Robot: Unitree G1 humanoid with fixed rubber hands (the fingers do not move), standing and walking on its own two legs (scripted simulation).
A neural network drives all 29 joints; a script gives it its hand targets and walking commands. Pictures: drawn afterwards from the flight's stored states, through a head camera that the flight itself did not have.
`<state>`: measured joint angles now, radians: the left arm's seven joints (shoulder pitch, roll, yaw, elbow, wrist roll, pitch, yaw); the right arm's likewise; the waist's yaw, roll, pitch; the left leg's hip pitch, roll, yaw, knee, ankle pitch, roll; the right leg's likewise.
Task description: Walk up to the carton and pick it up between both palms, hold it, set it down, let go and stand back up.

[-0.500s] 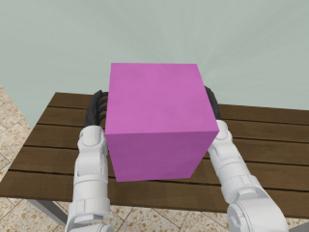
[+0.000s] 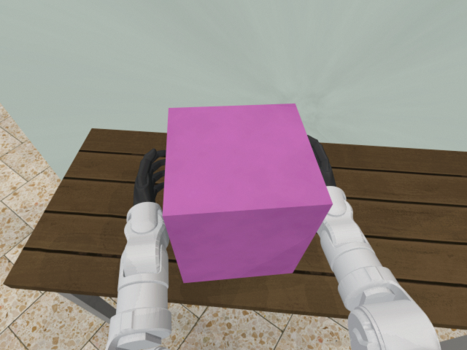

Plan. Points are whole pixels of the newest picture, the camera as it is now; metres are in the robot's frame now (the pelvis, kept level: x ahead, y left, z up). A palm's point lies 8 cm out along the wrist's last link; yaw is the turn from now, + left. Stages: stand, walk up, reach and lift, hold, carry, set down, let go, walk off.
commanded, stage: set down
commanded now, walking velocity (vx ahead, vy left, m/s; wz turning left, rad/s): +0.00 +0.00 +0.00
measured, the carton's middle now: (236, 198) +0.36 +0.04 +0.05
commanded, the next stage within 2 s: none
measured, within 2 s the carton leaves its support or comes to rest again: rests again in 1.52 s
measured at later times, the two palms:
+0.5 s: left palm (161, 214) +0.33 +0.17 +0.03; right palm (321, 186) +0.40 -0.12 +0.03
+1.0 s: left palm (161, 229) +0.33 +0.18 -0.03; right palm (306, 193) +0.42 -0.11 -0.02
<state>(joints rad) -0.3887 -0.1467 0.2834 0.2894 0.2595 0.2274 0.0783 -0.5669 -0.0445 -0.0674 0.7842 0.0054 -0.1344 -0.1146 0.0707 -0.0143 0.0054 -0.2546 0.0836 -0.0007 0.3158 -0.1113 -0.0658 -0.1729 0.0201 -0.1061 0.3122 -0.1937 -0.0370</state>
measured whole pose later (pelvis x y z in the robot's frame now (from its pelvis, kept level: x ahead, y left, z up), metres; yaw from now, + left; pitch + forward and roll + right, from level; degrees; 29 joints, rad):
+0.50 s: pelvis -0.01 -0.01 +0.00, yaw -2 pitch +12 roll -1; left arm -0.43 -0.17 0.33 0.52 0.24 0.02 0.15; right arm -0.67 -0.07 -0.16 1.01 -0.08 -0.26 -0.03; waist 0.12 0.00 -0.09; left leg -0.44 0.11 0.01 0.32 -0.08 -0.08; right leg -0.38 0.05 -0.09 0.33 -0.17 -0.06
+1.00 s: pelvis +0.00 +0.00 -0.01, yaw -2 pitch +22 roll -2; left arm -0.41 -0.17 0.34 0.67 0.19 -0.22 0.21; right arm -0.75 -0.11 -0.15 1.18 -0.13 -0.43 -0.01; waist 0.13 0.03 -0.15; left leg -0.67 0.11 0.00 0.37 -0.09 -0.07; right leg -0.58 0.04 -0.10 0.34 -0.15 -0.05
